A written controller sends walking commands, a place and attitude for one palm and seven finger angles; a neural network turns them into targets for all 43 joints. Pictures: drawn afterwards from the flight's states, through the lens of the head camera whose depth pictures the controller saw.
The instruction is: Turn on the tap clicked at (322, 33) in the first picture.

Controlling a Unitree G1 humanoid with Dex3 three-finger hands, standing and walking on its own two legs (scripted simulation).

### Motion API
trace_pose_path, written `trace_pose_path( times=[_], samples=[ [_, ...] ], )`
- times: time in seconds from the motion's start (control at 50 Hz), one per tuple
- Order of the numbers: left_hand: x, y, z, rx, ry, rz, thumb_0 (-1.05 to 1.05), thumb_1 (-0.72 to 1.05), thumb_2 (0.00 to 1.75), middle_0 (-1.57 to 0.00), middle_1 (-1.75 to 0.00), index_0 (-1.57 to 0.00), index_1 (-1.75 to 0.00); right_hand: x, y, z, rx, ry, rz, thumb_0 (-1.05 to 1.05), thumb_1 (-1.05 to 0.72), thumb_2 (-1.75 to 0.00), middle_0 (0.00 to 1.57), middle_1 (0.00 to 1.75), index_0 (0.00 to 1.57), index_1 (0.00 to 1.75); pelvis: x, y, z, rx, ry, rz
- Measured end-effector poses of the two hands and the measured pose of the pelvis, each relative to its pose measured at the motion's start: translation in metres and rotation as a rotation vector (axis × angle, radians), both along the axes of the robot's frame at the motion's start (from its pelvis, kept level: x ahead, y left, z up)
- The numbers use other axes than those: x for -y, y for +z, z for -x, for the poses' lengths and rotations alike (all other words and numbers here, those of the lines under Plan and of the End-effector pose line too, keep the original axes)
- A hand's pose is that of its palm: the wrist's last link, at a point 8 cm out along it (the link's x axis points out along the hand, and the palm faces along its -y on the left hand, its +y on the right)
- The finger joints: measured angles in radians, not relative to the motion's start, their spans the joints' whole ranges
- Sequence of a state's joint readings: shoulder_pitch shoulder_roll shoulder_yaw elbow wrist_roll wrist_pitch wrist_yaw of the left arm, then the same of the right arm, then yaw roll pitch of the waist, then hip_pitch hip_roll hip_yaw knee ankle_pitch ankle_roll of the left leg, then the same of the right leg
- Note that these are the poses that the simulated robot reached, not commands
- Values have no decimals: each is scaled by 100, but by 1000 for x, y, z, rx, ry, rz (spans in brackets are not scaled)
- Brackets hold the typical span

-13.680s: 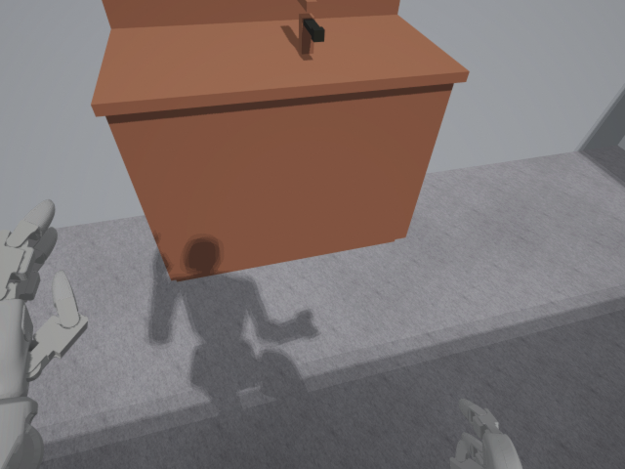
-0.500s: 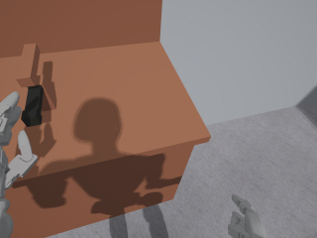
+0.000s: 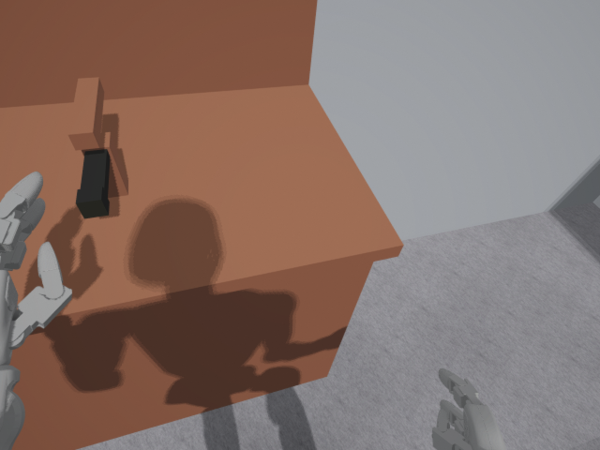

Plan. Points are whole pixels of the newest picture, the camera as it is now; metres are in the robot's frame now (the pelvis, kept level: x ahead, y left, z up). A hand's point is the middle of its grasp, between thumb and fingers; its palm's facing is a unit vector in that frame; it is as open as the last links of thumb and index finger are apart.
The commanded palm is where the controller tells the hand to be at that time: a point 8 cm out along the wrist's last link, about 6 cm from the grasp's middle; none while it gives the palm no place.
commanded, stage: come to a stop and stand still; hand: left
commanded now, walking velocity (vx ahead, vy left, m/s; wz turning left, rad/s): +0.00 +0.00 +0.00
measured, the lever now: (93, 202) +0.35 +0.31 +0.13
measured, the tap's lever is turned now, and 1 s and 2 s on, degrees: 0 0 0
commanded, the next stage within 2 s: look again from close up in 0.90 s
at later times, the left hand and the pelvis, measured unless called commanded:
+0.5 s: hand (83, 281) +0.23 +0.25 +0.15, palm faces +0.32 -0.85 -0.41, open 7.4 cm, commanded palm +0.17 +0.29 +0.18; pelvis +0.01 +0.01 +0.00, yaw -2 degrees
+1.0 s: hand (87, 265) +0.24 +0.25 +0.16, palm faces +0.39 -0.85 -0.35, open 7.4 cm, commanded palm +0.19 +0.28 +0.18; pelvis +0.03 +0.00 +0.00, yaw +0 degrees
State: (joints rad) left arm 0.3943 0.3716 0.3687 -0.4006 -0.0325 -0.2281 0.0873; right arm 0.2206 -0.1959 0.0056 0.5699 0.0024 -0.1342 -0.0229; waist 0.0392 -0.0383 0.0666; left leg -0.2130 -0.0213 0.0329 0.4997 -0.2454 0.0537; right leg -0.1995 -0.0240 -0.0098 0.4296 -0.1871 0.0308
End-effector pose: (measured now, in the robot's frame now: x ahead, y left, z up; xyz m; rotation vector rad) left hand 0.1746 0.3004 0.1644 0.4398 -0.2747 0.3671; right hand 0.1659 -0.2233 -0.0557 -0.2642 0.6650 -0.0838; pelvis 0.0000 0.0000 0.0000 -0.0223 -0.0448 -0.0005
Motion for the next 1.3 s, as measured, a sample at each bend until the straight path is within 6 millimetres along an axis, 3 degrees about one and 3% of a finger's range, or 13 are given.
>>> trace_pose_path(
  times=[0.08,0.18,0.22,0.26,0.32,0.42,0.54,0.6,0.7,0.9,1.3],
  samples=[
    [-4,5,6,69,35,29,1,89,90,-22,-30,-21,-30,-5,0,2,-6,27,10,1,-90,-90,20,30,20,30,-2,0,2,2,0,5],
    [2,0,-3,67,9,60,1,90,90,-21,-30,-21,-30,-12,2,-2,5,33,0,1,-90,-90,20,30,21,30,-6,1,0,1,-4,8],
    [-9,13,-14,94,-2,-69,1,89,90,-22,-30,-21,-30,-17,1,-2,1,67,16,1,-90,-90,20,30,20,30,-4,0,3,-10,7,9],
    [-24,22,-25,144,16,-71,1,89,90,-22,-30,-21,-30,-21,-1,-2,-5,70,-11,1,-90,-90,20,30,20,30,-3,-1,6,-11,1,1],
    [-20,29,-31,151,11,-52,1,89,90,-21,-30,-21,-30,-25,-4,-3,28,52,-64,1,-90,-90,20,30,21,30,-8,-3,6,-12,-17,-1],
    [10,15,-22,33,-101,-54,1,90,90,-21,-30,-21,-30,-25,-10,1,23,-1,-97,1,-90,-90,20,30,21,30,-13,-2,-1,-21,-37,-4],
    [0,-2,-20,-40,-35,-31,1,89,90,-22,-30,-22,-30,-16,-16,3,-52,-7,-51,1,-90,-90,20,30,21,30,-8,0,-10,-23,-21,-4],
    [-4,0,-23,-8,9,-4,1,89,90,-22,-30,-22,-30,-10,-15,-3,-62,4,-28,1,-90,-90,20,30,21,30,-6,0,-14,-22,-12,-1],
    [7,6,-32,42,-9,22,1,89,90,-21,-30,-21,-30,-4,-6,-21,-25,6,-9,1,-90,-90,20,30,21,30,-4,1,-21,-24,-10,4],
    [10,6,-36,-1,-39,-4,1,89,90,-22,-30,-21,-30,-2,9,-46,43,-7,-12,1,-90,-90,20,30,20,30,-1,2,-27,-30,-10,5],
    [9,4,-25,-17,-8,16,1,89,90,-21,-30,-21,-30,-8,-7,-20,-45,-6,-32,1,-90,-90,20,30,21,30,-1,3,-20,-22,-1,4]
  ],
)
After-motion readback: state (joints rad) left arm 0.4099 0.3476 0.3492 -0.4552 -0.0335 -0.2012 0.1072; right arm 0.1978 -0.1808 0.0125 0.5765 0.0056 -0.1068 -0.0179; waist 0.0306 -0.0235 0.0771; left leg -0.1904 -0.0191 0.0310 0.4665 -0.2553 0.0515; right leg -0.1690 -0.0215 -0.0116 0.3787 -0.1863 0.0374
